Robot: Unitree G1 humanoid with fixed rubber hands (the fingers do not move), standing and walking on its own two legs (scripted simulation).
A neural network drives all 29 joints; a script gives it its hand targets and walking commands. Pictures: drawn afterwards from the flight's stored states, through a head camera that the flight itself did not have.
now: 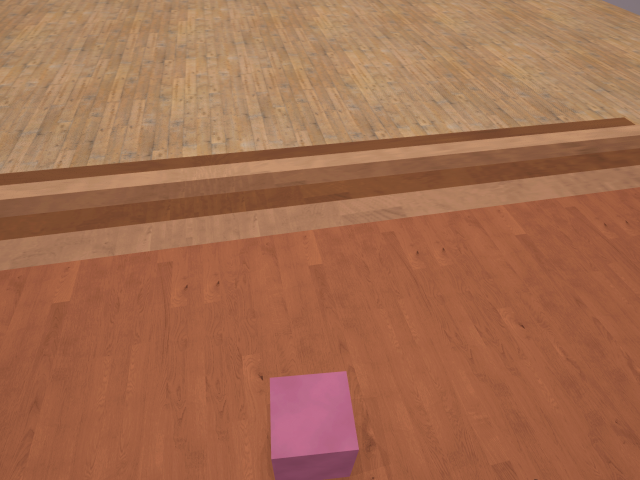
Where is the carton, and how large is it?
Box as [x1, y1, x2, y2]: [270, 371, 358, 479]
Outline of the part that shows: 345,371 270,378 271,460 275,479 324,479 349,476 358,450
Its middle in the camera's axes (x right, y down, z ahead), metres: -0.03 +0.51 +1.08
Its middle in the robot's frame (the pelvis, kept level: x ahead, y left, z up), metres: +0.43 +0.00 -0.66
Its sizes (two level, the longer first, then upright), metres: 0.210 0.200 0.250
